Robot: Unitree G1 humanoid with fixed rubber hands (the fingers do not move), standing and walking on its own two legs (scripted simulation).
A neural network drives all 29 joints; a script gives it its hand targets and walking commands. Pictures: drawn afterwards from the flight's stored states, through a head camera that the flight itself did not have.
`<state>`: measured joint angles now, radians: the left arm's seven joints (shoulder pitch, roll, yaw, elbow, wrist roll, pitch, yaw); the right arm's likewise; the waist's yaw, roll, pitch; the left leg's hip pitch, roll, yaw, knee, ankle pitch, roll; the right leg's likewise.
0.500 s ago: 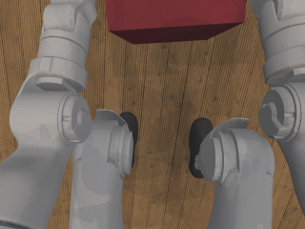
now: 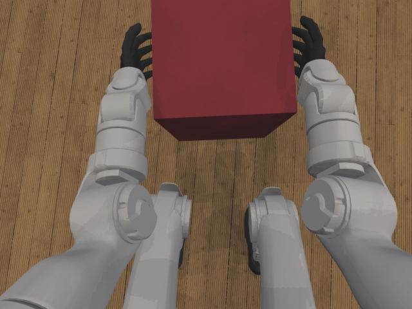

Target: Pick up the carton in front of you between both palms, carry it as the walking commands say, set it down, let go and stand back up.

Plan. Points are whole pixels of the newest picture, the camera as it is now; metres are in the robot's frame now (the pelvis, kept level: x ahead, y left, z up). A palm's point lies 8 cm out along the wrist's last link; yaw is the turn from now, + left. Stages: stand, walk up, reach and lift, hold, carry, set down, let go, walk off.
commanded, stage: reach and lift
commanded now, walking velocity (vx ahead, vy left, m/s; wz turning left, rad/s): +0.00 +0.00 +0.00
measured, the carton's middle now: (220, 81) +0.53 +0.01 -0.14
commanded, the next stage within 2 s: none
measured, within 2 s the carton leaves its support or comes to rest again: neither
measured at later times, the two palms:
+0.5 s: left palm (95, 47) +0.48 +0.15 +0.07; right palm (359, 43) +0.49 -0.14 +0.07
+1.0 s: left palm out of the picture +0.43 +0.15 +0.23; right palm out of the picture +0.44 -0.15 +0.23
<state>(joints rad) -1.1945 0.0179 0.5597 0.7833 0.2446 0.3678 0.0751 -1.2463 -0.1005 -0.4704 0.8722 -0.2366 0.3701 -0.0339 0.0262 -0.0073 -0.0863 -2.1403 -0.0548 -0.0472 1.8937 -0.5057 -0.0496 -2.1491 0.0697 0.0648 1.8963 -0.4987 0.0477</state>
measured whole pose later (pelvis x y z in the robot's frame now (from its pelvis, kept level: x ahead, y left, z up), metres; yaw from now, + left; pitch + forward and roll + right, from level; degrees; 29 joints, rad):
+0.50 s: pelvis +0.03 +0.00 +0.11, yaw +0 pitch +40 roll +1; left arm -0.87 -0.07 0.48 0.58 0.23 0.43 0.05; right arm -0.91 0.03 -0.43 0.63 -0.23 0.43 -0.02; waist 0.02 0.00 -0.23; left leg -1.76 -0.04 -0.05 1.54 -0.48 -0.04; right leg -1.77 0.05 0.07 1.54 -0.48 0.03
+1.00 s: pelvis +0.07 +0.00 +0.25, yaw +0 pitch +23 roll +0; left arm -0.51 -0.14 0.40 0.53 0.25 0.40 0.01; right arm -0.51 0.13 -0.37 0.54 -0.25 0.40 -0.02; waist 0.01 0.00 -0.19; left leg -1.02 -0.03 -0.07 1.01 -0.39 -0.02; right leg -1.02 0.03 0.07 1.01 -0.39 0.02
